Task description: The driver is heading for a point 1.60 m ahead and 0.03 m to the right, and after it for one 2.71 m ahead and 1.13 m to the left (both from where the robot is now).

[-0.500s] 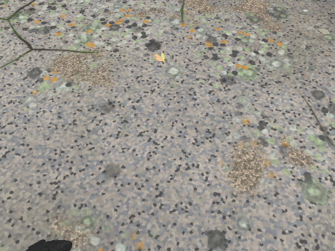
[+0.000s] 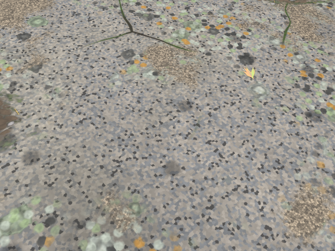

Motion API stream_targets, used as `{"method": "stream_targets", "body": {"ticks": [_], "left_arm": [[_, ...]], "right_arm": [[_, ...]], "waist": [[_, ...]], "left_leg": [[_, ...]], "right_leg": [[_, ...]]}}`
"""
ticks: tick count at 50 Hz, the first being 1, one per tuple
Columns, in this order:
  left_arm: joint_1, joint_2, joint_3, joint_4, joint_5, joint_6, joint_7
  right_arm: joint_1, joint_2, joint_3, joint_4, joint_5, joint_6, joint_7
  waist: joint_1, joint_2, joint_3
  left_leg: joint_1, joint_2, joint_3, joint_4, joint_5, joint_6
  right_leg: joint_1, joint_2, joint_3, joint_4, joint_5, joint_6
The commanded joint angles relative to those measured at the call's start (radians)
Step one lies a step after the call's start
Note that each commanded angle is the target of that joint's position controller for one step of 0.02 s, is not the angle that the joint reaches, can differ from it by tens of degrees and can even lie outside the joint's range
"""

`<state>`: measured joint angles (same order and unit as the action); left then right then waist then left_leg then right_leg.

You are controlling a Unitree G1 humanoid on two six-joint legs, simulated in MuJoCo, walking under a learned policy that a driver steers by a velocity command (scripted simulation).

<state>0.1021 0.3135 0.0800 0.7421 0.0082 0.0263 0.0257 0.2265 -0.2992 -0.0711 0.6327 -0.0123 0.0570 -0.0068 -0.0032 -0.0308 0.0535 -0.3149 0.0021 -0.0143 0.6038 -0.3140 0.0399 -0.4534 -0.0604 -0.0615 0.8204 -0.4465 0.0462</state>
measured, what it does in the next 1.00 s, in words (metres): steps on the spot, turning left: right foot, then left foot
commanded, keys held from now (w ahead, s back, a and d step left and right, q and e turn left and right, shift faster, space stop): q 0.32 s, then no key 0.34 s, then w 0.24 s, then no key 0.10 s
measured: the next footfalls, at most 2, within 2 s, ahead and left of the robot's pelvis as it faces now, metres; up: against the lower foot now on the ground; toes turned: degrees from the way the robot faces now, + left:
right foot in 0.40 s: +0.08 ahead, -0.12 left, +0.00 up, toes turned +18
left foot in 0.72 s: -0.02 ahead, +0.12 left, +0.00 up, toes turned +13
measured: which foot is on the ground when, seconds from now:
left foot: down 0.00-0.40, up 0.42-0.70, down 0.72-1.00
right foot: up 0.00-0.38, down 0.40-0.74, up 0.76-1.00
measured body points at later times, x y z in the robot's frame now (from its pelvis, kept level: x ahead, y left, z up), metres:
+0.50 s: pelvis +0.01 -0.02 +0.01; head +0.04 -0.03 +0.46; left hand +0.09 +0.29 -0.08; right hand +0.25 -0.26 -0.09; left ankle -0.03 +0.10 -0.68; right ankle +0.04 -0.13 -0.73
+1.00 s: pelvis +0.06 -0.02 +0.01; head +0.07 -0.02 +0.46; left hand +0.14 +0.29 -0.08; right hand +0.17 -0.27 -0.12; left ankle -0.05 +0.11 -0.73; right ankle +0.13 -0.11 -0.72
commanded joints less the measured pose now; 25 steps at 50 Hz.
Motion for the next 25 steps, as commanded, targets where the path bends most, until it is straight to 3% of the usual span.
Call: {"method": "stream_targets", "body": {"ticks": [1, 2, 3, 5, 9, 12, 16, 18, 19, 20, 21, 22, 23, 25], "left_arm": [[-0.056, 0.101, 0.034, -0.087, -0.005, -0.016, 0.012], [-0.035, 0.109, 0.039, -0.069, 0.004, -0.014, 0.019], [-0.025, 0.106, 0.041, -0.065, 0.009, -0.015, 0.019], [-0.017, 0.089, 0.037, -0.067, -0.002, -0.020, 0.012], [-0.068, 0.058, 0.020, -0.083, -0.009, -0.027, 0.003], [-0.074, 0.063, 0.018, -0.086, -0.015, -0.033, -0.009], [-0.045, 0.076, 0.022, -0.084, -0.022, -0.047, -0.024], [0.013, 0.076, 0.024, -0.067, -0.020, -0.055, -0.033], [0.040, 0.078, 0.026, -0.056, -0.013, -0.058, -0.034], [0.050, 0.119, 0.034, -0.062, 0.003, -0.057, -0.030], [0.005, 0.196, 0.044, -0.075, 0.019, -0.049, -0.025], [0.023, 0.153, 0.035, -0.075, 0.032, -0.053, -0.027], [0.002, 0.130, 0.026, -0.083, 0.021, -0.057, -0.025], [-0.047, 0.091, 0.013, -0.083, -0.006, -0.056, -0.018]], "right_arm": [[-0.025, -0.207, -0.058, -0.075, -0.006, -0.051, -0.011], [-0.057, -0.173, -0.047, -0.081, 0.013, -0.052, -0.015], [-0.067, -0.157, -0.038, -0.084, 0.018, -0.050, -0.021], [-0.049, -0.145, -0.031, -0.084, 0.013, -0.045, -0.028], [-0.011, -0.171, -0.043, -0.078, 0.020, -0.035, -0.039], [-0.016, -0.190, -0.051, -0.087, 0.017, -0.025, -0.034], [-0.049, -0.191, -0.054, -0.097, 0.026, -0.016, -0.022], [-0.085, -0.175, -0.048, -0.103, 0.036, -0.012, -0.023], [-0.089, -0.159, -0.042, -0.102, 0.042, -0.011, -0.027], [-0.045, -0.119, -0.030, -0.097, 0.029, -0.013, -0.029], [0.019, -0.085, -0.021, -0.098, 0.016, -0.021, -0.028], [-0.014, -0.161, -0.043, -0.099, 0.005, -0.030, -0.033], [-0.011, -0.212, -0.063, -0.082, 0.013, -0.031, -0.033], [-0.004, -0.173, -0.061, -0.047, 0.017, -0.016, -0.037]], "waist": [[-0.001, 0.175, -0.083], [0.007, 0.170, -0.094], [0.015, 0.178, -0.106], [0.017, 0.167, -0.140], [-0.015, 0.176, -0.138], [-0.025, 0.194, -0.134], [-0.019, 0.205, -0.140], [0.013, 0.199, -0.162], [0.028, 0.182, -0.165], [0.007, 0.089, -0.187], [-0.060, -0.171, -0.152], [-0.011, -0.211, -0.135], [-0.012, -0.136, -0.112], [-0.026, -0.091, -0.081]], "left_leg": [[0.148, 0.261, -0.367, -0.299, 0.291, 0.205], [0.160, 0.236, -0.337, -0.287, 0.312, 0.173], [0.145, 0.215, -0.313, -0.275, 0.385, 0.169], [0.168, 0.193, -0.297, -0.258, 0.455, 0.176], [0.232, 0.178, -0.338, -0.227, 0.426, 0.176], [0.191, 0.180, -0.399, -0.216, 0.395, 0.189], [0.179, 0.165, -0.491, -0.189, 0.453, 0.185], [0.179, 0.139, -0.486, -0.143, 0.462, 0.152], [0.139, 0.108, -0.465, -0.119, 0.392, 0.113], [0.052, 0.051, -0.402, -0.032, 0.204, 0.057], [-0.121, -0.114, -0.227, 0.129, -0.168, -0.010], [-0.185, -0.118, -0.182, 0.338, -0.364, -0.065], [-0.201, -0.092, -0.193, 0.484, -0.323, -0.086], [-0.223, -0.084, -0.197, 0.548, -0.220, -0.117]], "right_leg": [[-0.234, 0.033, 0.126, 0.296, -0.028, -0.004], [-0.232, 0.029, 0.129, 0.294, 0.023, 0.003], [-0.197, 0.040, 0.123, 0.321, 0.060, 0.013], [-0.167, 0.060, 0.121, 0.315, 0.102, 0.027], [-0.145, 0.074, 0.134, 0.082, 0.120, 0.043], [-0.057, 0.091, 0.140, -0.032, 0.084, 0.039], [0.042, 0.112, 0.147, -0.174, 0.065, 0.021], [0.138, 0.102, 0.130, -0.340, 0.172, 0.000], [0.228, 0.081, 0.123, -0.458, 0.312, -0.019], [0.341, -0.047, 0.226, -0.483, 0.422, -0.064], [0.394, -0.223, 0.435, -0.487, 0.660, -0.193], [0.327, -0.338, 0.566, -0.513, 0.683, -0.345], [0.308, -0.316, 0.518, -0.512, 0.635, -0.354], [0.309, -0.207, 0.380, -0.488, 0.552, -0.273]]}}
Velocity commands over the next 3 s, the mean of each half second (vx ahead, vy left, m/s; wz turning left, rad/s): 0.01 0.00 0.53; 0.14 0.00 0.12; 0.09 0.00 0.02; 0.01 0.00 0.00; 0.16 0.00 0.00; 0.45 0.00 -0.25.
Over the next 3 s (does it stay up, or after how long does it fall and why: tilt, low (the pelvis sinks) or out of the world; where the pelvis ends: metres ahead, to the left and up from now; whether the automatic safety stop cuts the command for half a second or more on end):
stays up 0.41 0.14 -0.01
